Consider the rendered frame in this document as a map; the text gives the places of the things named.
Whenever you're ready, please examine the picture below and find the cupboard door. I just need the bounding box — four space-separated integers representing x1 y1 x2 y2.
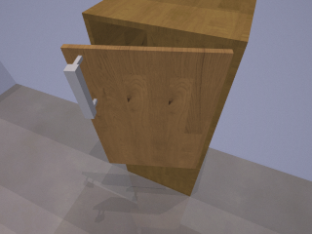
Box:
60 44 234 169

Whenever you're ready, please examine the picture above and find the handle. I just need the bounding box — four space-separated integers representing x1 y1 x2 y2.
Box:
63 56 98 119

